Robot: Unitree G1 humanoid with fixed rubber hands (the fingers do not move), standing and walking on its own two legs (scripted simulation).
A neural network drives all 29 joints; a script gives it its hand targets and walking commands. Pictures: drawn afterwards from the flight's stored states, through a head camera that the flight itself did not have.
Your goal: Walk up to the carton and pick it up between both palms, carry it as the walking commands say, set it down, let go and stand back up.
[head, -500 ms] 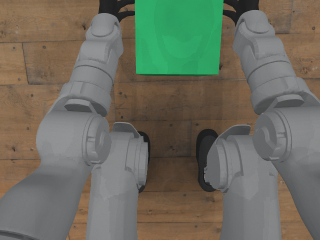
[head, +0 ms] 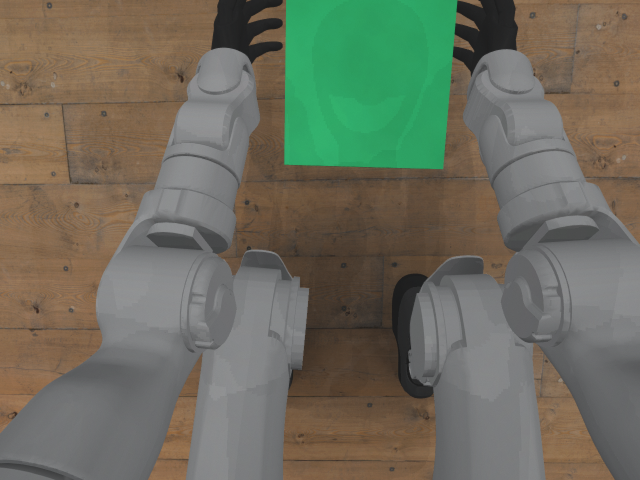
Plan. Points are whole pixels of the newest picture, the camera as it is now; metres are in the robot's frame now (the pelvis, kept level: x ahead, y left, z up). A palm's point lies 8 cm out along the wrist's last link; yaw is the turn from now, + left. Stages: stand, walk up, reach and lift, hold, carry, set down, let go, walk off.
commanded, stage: reach and lift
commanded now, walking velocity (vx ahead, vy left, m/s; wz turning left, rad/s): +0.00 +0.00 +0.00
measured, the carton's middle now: (356, 82) +0.51 +0.00 -0.25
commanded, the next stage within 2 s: none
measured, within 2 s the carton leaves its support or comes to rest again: neither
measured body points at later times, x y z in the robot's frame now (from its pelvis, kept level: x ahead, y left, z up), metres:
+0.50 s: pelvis -0.01 +0.00 +0.03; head +0.33 +0.02 +0.32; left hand +0.54 +0.13 -0.10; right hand +0.54 -0.13 -0.10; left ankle +0.09 +0.12 -0.33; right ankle +0.10 -0.12 -0.33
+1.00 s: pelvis +0.00 +0.00 +0.08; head +0.31 +0.01 +0.40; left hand +0.52 +0.13 -0.02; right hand +0.53 -0.12 -0.03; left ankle +0.09 +0.12 -0.33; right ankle +0.10 -0.13 -0.33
